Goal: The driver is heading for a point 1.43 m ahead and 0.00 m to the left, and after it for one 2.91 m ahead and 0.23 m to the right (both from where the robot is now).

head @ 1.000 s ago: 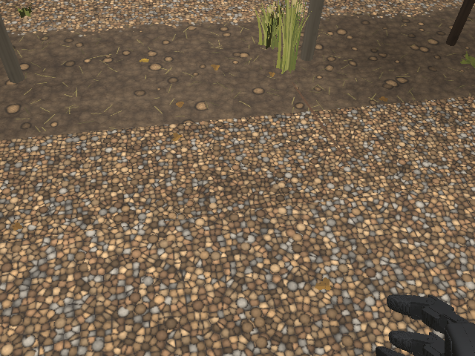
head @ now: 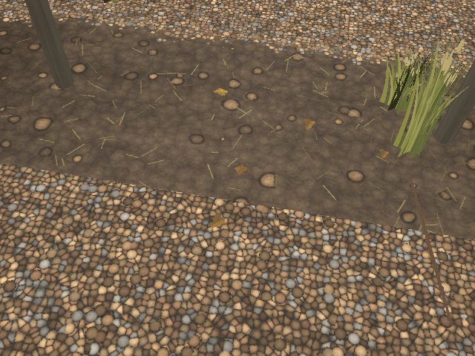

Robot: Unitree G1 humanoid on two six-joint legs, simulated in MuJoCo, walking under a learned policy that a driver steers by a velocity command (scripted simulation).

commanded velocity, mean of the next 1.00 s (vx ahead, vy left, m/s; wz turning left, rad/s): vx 0.12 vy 0.00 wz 0.35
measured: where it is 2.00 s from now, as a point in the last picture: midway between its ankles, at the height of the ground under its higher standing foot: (194, 227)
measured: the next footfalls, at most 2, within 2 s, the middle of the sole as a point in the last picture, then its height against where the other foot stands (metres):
right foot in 0.60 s outside the picture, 0.18 m lower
left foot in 1.38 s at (212, 329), level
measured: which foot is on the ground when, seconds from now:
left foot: down 0.00-0.60, up 0.62-1.00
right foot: up 0.00-0.58, down 0.60-1.00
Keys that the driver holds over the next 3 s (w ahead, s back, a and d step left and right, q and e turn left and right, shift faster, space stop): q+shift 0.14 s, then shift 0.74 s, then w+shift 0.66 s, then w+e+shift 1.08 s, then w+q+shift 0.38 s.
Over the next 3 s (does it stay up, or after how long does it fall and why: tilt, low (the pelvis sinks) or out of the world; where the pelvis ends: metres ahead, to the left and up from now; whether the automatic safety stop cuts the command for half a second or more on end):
stays up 1.74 -0.07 -0.14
